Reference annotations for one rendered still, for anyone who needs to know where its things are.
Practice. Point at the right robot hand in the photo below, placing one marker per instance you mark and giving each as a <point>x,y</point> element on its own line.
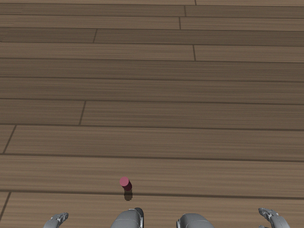
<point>273,217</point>

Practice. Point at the can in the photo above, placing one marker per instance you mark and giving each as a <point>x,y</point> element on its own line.
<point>125,183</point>

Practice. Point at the left robot foot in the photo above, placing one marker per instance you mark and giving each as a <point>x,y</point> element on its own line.
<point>141,212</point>

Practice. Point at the left robot hand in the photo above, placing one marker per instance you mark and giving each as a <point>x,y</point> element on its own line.
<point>56,220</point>

